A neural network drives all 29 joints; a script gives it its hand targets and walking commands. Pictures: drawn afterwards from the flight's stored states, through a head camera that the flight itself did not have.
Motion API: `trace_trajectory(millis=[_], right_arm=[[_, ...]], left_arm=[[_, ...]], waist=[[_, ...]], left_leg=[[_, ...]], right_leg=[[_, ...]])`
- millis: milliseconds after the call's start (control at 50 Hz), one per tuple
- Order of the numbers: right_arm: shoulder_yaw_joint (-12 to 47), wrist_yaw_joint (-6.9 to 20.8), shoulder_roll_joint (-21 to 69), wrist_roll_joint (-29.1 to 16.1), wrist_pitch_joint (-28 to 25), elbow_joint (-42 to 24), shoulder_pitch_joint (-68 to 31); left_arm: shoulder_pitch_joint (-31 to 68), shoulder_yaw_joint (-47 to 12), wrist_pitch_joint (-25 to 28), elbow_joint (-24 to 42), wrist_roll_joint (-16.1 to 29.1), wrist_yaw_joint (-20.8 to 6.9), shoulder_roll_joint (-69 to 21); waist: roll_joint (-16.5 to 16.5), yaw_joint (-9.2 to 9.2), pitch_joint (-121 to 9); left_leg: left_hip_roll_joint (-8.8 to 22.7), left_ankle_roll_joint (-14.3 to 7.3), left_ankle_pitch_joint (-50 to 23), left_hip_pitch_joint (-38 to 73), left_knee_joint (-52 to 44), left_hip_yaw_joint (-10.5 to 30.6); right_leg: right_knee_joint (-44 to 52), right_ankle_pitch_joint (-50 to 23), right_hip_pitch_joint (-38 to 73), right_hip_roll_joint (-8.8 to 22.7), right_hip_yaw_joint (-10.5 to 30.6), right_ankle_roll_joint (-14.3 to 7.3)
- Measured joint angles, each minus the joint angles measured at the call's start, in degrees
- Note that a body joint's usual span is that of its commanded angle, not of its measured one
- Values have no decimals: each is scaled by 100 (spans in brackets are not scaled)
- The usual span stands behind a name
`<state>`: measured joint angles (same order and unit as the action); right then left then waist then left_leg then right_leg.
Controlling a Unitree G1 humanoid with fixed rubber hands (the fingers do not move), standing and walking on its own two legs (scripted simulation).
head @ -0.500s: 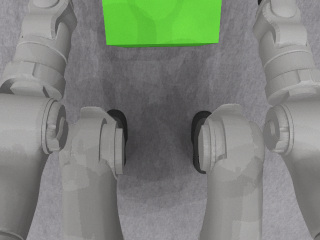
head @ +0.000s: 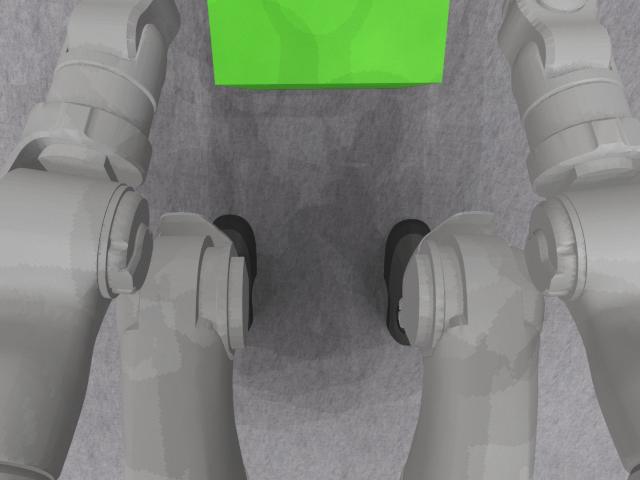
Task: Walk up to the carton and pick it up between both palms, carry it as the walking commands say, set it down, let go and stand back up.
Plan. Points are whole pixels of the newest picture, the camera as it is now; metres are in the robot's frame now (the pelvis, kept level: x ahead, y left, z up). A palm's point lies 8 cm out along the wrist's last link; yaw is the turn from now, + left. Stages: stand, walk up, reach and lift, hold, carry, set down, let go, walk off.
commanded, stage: reach and lift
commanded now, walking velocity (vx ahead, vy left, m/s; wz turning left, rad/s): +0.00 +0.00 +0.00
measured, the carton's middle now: out of the picture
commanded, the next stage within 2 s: none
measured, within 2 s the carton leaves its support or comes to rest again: leaves its support in 0.82 s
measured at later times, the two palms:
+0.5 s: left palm out of the picture +0.55 +0.14 -0.17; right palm out of the picture +0.55 -0.16 -0.19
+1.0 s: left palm out of the picture +0.56 +0.13 -0.15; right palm out of the picture +0.54 -0.16 -0.18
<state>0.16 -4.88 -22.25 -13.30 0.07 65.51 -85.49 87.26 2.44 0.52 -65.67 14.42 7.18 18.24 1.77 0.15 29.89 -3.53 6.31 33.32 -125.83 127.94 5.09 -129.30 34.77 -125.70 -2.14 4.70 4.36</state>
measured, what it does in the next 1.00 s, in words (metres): stands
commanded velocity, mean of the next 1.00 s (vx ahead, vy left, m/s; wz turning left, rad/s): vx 0.00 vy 0.00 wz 0.00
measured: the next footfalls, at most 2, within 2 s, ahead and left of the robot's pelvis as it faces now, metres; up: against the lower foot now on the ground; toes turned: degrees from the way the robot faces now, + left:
none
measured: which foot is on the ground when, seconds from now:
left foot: down 0.00-1.00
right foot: down 0.00-1.00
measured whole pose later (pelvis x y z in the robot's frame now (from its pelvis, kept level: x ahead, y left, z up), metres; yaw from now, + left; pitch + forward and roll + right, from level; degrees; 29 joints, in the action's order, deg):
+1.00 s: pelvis +0.01 +0.00 +0.00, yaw -1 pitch +33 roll +1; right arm -3.0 -6.0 -17.9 -6.7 10.4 58.4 -79.7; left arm 82.7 15.7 -7.0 -58.5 4.6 8.5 10.3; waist 2.3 -0.9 23.2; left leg -6.0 7.5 35.7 -126.3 129.4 6.6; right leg -130.3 36.3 -126.5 -4.4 5.2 5.3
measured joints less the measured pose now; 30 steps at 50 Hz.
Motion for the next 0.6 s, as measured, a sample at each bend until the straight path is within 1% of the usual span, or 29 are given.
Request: trace_trajectory(millis=[60,120,180,260,300,340,360,460,500,600], right_arm=[[74,27,127,68,37,161,-2],[135,85,244,74,73,221,-34],[43,-89,299,108,96,239,-66],[-261,-133,421,436,92,399,-152],[-382,-117,474,576,126,423,-174],[-472,-42,486,667,218,395,-181],[-488,69,480,707,267,359,-171],[-727,254,480,1003,560,141,-37],[-756,321,468,1050,656,35,61],[-829,406,526,1152,756,-111,246]], left_arm=[[35,174,2,-193,-134,64,-121],[6,270,-3,-239,-228,68,-232],[-49,353,19,-223,-356,151,-311],[-92,551,0,-220,-442,65,-318],[-115,637,-84,-157,-503,81,-317],[-111,781,-158,-139,-588,83,-336],[-102,854,-202,-141,-645,4,-370],[-170,1135,-467,-5,-926,-140,-449],[-210,1232,-530,15,-997,-189,-495],[-318,1352,-635,124,-1111,-241,-530]], waist=[[-58,0,-127],[-77,-57,-253],[-40,-133,-335],[-7,-68,-375],[12,-16,-396],[42,11,-393],[59,7,-398],[73,5,-514],[68,-6,-591],[43,35,-752]], left_leg=[[15,9,14,-48,18,2],[27,21,31,-92,15,14],[27,24,33,-125,-6,25],[-4,5,13,-148,-47,-23],[-25,-2,10,-161,-38,-46],[-42,-9,20,-163,-3,-48],[-47,-13,29,-166,17,-47],[-65,-21,93,-207,114,-42],[-68,-17,131,-234,157,-33],[-83,-4,202,-288,207,-1]], right_leg=[[-22,-2,-67,-11,-4,-14],[-17,-4,-128,-27,-14,-26],[14,-10,-158,-34,-25,-27],[24,9,-170,-10,24,-13],[-1,30,-173,3,51,-2],[-32,54,-159,7,58,14],[-48,66,-155,6,60,22],[-135,132,-183,-11,71,43],[-170,163,-209,-23,69,48],[-202,224,-258,-44,51,50]])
